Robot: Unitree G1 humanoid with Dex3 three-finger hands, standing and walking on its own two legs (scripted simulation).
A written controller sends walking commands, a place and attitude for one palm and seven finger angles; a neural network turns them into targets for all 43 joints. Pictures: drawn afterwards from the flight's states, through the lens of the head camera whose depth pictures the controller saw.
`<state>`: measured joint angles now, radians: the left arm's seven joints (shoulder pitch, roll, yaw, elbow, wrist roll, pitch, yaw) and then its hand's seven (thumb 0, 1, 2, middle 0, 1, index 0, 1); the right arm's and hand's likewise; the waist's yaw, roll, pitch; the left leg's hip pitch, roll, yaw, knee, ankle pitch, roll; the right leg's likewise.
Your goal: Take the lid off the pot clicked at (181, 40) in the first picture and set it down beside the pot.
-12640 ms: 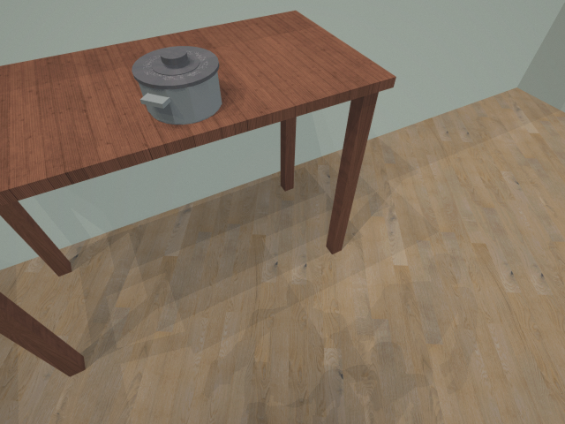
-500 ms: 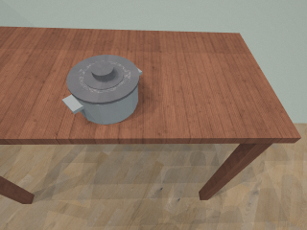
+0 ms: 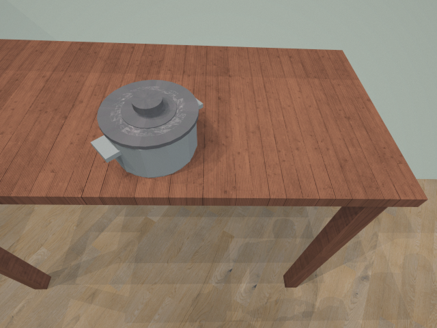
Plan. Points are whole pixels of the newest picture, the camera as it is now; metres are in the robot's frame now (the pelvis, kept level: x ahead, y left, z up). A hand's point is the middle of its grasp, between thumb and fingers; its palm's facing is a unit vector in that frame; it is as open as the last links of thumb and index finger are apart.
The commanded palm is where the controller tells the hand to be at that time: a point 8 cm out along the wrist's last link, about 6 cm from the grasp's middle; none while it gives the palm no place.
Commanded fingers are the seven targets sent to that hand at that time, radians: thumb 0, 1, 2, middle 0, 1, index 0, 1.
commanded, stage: lift the closed hand beside the body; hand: left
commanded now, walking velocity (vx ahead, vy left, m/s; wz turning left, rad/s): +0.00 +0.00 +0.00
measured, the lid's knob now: (147, 101) +0.45 +0.17 +0.16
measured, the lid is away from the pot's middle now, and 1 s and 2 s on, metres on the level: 0.01 0.01 0.01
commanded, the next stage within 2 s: raise the hand higher, near the body in 0.72 s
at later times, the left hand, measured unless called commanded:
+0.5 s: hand out of the picture +0.10 +0.19 +0.01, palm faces +0.24 -0.92 -0.31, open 4.5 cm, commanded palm +0.06 +0.23 +0.04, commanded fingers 0.00 0.90 0.90 -1.12 -1.31 -1.12 -1.31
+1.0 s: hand out of the picture +0.09 +0.20 +0.10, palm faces +0.30 -0.84 -0.44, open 3.1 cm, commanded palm +0.03 +0.23 +0.14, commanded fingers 0.00 0.90 0.90 -1.30 -1.50 -1.30 -1.50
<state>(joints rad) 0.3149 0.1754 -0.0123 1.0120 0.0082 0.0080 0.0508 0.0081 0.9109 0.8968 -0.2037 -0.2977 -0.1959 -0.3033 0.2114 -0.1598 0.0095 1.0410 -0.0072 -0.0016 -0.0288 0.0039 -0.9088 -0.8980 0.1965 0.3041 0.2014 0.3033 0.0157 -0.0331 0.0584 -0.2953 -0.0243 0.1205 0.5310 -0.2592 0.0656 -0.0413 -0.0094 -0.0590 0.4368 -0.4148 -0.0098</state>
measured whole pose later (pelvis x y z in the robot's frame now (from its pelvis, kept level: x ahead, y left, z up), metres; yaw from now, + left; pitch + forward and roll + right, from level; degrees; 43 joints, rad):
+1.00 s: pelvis -0.04 -0.04 +0.01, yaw +2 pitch -4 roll +0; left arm 0.72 0.31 0.22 -0.36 -0.06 -0.13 0.04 0.02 0.90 0.90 -1.30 -1.49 -1.29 -1.49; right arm 0.20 -0.21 0.01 0.62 0.01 -0.08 -0.07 0.01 -0.90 -0.90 0.20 0.30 0.20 0.30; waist 0.06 0.07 0.02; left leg -0.20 0.02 0.07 0.38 -0.11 0.01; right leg 0.05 0.06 -0.05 0.30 -0.29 -0.06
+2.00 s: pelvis -0.08 +0.00 +0.00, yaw +2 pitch -1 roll -1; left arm 0.37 0.72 0.22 -0.55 0.60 0.11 -0.06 0.01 0.67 1.04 -1.26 -1.25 -1.25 -1.25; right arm 0.09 -0.30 0.01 0.53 0.04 0.09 0.00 0.01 -0.90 -0.90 0.20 0.30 0.20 0.30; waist 0.10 0.16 -0.01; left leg -0.39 -0.01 0.07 0.52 -0.13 0.06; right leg -0.17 0.03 -0.06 0.53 -0.36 -0.02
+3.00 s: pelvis -0.12 +0.01 +0.00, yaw +3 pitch -4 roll -2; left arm -0.42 0.66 -0.03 -0.05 0.76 0.21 -0.43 0.00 -0.37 1.71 -0.90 -0.08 -0.89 -0.09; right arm 0.09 -0.29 0.05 0.62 0.06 0.03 0.02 0.01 -0.90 -0.90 0.20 0.30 0.20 0.30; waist 0.10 0.16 0.02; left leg -0.33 -0.05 0.05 0.42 -0.03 0.08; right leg -0.16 0.00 -0.07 0.54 -0.31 0.00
